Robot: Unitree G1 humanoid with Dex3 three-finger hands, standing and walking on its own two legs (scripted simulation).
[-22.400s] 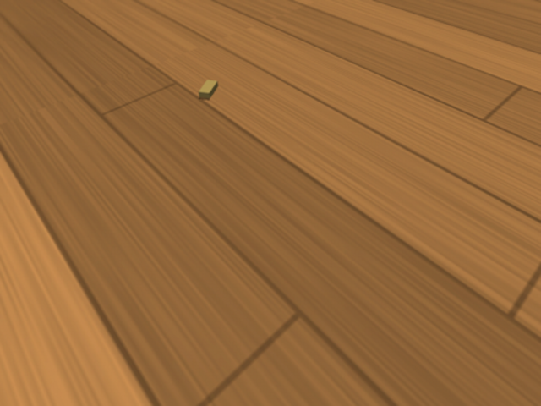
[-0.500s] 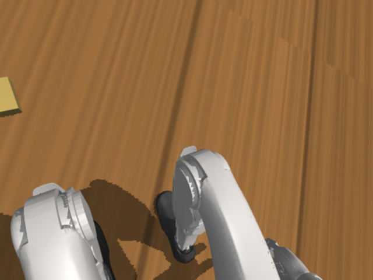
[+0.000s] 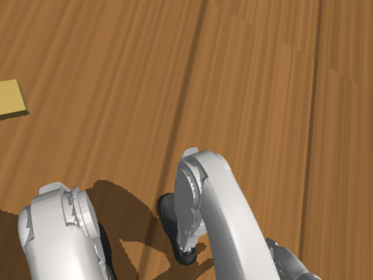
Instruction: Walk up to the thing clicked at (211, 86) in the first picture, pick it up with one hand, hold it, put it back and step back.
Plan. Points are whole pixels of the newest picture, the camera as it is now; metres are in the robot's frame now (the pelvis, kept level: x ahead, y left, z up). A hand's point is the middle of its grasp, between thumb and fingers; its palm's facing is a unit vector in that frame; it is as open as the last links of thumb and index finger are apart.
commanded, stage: approach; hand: left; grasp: from above
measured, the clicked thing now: out of the picture +0.51 +0.34 -0.30
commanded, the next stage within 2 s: rest palm in 0.60 s
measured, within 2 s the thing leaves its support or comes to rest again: neither
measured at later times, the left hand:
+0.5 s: hand out of the picture +0.51 +0.33 -0.17, palm faces -0.40 -0.08 -0.91, open 14.3 cm
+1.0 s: hand out of the picture +0.47 +0.33 -0.23, palm faces -0.40 -0.10 -0.91, open 14.3 cm
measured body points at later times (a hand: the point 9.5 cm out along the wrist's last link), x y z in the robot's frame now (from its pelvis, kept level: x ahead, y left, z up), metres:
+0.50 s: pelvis +0.00 +0.00 +0.00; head +0.26 +0.09 +0.35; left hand +0.52 +0.33 -0.12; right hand +0.02 -0.26 -0.08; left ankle +0.07 +0.11 -0.29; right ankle +0.10 -0.10 -0.29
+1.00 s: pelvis +0.00 +0.00 -0.01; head +0.27 +0.15 +0.32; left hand +0.49 +0.33 -0.18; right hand +0.09 -0.27 -0.06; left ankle +0.07 +0.11 -0.29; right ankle +0.10 -0.10 -0.29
